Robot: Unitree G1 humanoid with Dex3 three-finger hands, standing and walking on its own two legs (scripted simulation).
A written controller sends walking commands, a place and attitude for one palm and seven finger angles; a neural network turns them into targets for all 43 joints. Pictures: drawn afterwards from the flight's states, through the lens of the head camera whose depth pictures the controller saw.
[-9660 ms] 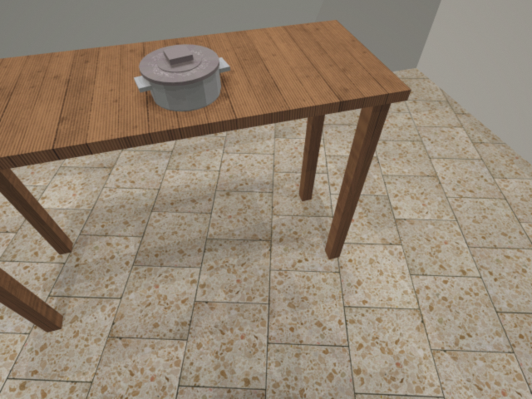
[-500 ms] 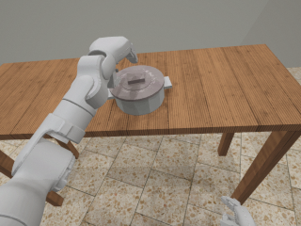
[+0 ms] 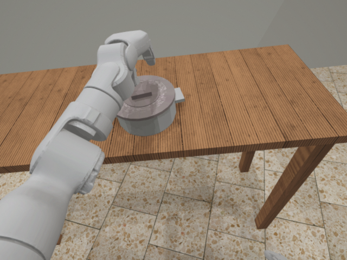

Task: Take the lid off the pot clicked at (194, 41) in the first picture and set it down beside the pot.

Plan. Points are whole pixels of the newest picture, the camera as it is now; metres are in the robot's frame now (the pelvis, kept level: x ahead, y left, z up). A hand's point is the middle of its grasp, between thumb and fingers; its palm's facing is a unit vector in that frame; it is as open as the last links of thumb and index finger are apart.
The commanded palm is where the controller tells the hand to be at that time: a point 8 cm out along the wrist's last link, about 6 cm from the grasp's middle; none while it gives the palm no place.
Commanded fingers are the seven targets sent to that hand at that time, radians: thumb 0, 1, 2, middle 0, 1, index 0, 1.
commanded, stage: move the open hand above the knob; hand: left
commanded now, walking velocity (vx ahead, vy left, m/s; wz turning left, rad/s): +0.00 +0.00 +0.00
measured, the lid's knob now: (140, 90) +0.49 +0.08 +0.15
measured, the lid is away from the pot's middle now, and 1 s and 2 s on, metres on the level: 0.00 0.00 0.01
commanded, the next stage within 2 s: lower the open fingers around the knob in 0.62 s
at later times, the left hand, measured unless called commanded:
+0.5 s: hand (131, 70) +0.46 +0.08 +0.22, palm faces -0.17 -0.04 -0.98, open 10.0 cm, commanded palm +0.44 +0.08 +0.28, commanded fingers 0.00 -0.39 1.72 -0.88 -0.08 -0.88 -0.08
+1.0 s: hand (137, 79) +0.46 +0.07 +0.21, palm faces -0.24 -0.05 -0.97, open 10.0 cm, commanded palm +0.44 +0.08 +0.26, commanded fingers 0.00 -0.39 1.72 -0.88 -0.08 -0.88 -0.08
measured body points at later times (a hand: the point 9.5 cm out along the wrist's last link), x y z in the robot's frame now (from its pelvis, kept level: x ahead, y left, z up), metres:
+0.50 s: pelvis +0.00 +0.01 +0.00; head +0.01 -0.03 +0.45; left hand +0.47 +0.08 +0.28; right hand +0.15 -0.22 -0.13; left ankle -0.01 +0.10 -0.74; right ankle +0.00 -0.11 -0.74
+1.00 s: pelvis +0.00 +0.01 +0.00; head +0.00 -0.03 +0.45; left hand +0.46 +0.07 +0.26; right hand +0.13 -0.22 -0.13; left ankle -0.01 +0.10 -0.74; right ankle +0.00 -0.11 -0.74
